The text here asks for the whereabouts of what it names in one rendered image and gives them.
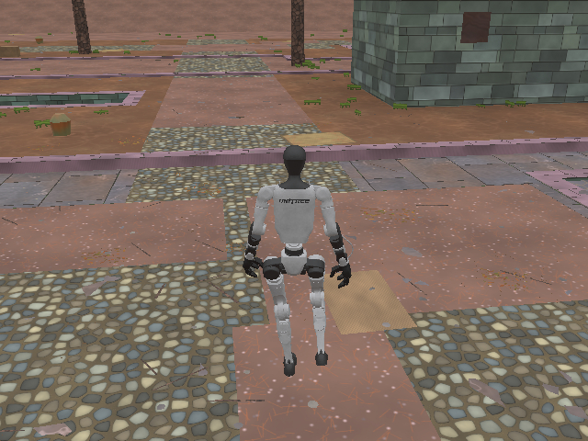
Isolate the left robot forearm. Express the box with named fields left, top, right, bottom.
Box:
left=244, top=222, right=261, bottom=260

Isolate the robot left thigh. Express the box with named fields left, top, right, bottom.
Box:
left=263, top=256, right=290, bottom=321

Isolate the right robot forearm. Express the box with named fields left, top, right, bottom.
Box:
left=329, top=222, right=349, bottom=266

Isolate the robot right upper arm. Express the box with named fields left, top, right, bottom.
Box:
left=313, top=186, right=338, bottom=237

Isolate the robot left upper arm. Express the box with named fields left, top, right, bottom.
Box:
left=252, top=185, right=276, bottom=236

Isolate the robot right shin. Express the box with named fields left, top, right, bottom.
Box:
left=312, top=291, right=326, bottom=355

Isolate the left robot hand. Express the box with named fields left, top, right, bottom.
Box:
left=243, top=257, right=263, bottom=277

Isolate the right robot hand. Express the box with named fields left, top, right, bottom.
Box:
left=330, top=263, right=352, bottom=288

